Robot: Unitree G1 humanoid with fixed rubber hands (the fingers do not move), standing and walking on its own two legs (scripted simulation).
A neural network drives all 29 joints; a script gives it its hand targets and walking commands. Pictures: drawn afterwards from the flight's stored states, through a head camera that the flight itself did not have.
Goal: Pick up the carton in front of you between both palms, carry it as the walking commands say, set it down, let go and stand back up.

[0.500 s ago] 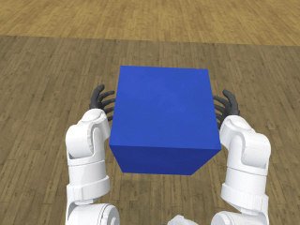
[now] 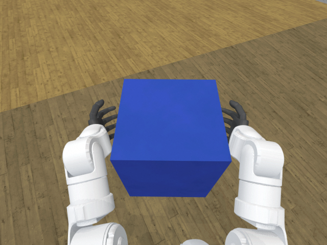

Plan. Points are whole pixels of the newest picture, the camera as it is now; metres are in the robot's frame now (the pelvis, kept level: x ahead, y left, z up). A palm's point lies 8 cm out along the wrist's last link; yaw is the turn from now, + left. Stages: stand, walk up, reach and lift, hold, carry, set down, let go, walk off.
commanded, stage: carry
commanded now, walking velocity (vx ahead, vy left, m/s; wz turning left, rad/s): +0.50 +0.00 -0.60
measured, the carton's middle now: (168, 143) +0.36 -0.02 +0.06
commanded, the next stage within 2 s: none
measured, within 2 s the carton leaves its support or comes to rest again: neither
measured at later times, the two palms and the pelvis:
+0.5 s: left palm (130, 54) +0.65 +0.07 +0.15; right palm (226, 56) +0.62 -0.23 +0.15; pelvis +0.30 -0.05 +0.02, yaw -6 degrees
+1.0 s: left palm (108, 0) +0.97 +0.16 +0.21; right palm out of the picture +1.00 -0.15 +0.22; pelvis +0.64 -0.03 +0.07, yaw +8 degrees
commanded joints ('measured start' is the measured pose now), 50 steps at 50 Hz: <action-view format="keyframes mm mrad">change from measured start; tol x32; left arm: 1 -556 -637 -555 -43 -93 -29 10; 50 -503 -585 -630 -124 -166 -48 4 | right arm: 1 -718 695 650 -145 257 -58 30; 50 -495 589 564 -87 154 -37 -6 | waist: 1 29 139 -315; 33 -2 -192 -347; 36 -12 374 -524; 50 19 151 -356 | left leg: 1 463 273 -333 -244 197 112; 11 318 204 155 182 927 -43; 14 -395 -61 -47 936 -141 -101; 16 -513 0 -188 1066 -93 -31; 27 -628 70 -107 628 75 25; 34 170 -224 128 119 121 112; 37 676 207 -929 -170 344 395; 50 295 68 -375 -160 434 225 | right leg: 1 -228 -81 39 -122 39 5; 11 430 123 -290 -749 106 -67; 14 934 -331 711 -986 200 -316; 25 772 -338 146 -1017 202 -157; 29 718 -276 -71 -1073 434 -88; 33 704 -263 -244 -727 1334 -1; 34 641 -246 -269 -473 1315 27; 36 17 45 -128 176 -77 139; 50 -37 -67 -54 -511 97 103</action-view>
